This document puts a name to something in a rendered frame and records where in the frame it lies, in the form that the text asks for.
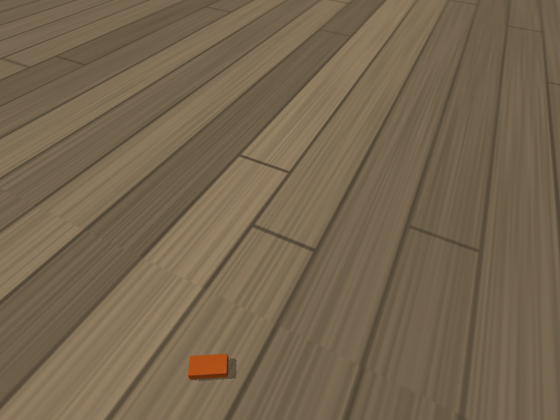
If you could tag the small box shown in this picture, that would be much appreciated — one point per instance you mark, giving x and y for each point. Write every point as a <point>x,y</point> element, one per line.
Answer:
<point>208,366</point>

